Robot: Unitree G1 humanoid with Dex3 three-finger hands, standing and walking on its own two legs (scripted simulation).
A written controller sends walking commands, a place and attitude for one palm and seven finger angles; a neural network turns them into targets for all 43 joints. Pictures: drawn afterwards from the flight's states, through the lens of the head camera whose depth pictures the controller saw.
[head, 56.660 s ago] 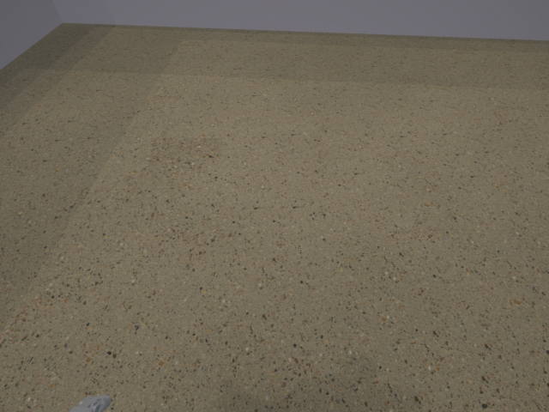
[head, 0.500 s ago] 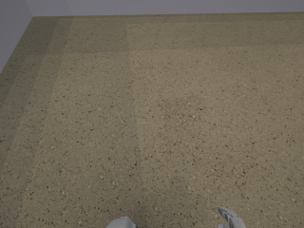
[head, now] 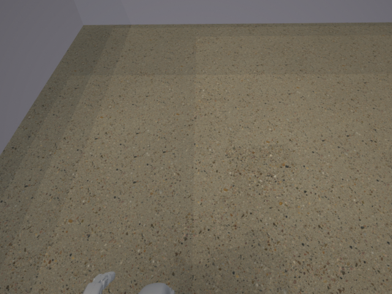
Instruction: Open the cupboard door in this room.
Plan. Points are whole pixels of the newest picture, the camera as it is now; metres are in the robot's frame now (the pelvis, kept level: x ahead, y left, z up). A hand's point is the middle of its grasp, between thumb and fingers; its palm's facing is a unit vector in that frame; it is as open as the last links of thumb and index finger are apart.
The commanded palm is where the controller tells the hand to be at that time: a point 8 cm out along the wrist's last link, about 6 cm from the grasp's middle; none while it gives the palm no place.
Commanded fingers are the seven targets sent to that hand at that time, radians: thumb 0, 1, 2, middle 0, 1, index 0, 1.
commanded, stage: turn to face it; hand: left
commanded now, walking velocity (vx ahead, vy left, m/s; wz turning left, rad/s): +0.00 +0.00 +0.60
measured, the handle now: out of the picture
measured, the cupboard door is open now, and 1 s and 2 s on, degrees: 38 38 38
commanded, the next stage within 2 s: none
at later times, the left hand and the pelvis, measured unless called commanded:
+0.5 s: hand out of the picture +0.06 +0.26 -0.16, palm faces +0.30 -0.92 -0.26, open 7.4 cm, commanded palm none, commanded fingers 0.00 0.90 0.90 -0.20 -0.30 -0.20 -0.30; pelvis +0.04 +0.02 +0.01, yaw +16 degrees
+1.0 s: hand out of the picture +0.00 +0.18 -0.16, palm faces +0.60 -0.77 -0.24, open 7.3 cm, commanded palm none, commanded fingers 0.00 0.90 0.90 -0.20 -0.30 -0.20 -0.30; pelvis +0.06 -0.02 +0.00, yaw +37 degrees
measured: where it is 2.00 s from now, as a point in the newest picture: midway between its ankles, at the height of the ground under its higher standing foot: outside the picture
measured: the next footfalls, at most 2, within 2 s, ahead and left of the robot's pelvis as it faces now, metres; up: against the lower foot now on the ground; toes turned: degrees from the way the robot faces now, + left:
left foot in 0.22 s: +0.08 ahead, +0.13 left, +0.00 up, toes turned +16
right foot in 0.68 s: +0.14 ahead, -0.11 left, +0.00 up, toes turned +21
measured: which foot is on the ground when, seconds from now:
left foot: up 0.00-0.20, down 0.22-0.66, up 0.68-1.00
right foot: down 0.00-0.22, up 0.24-0.66, down 0.68-1.00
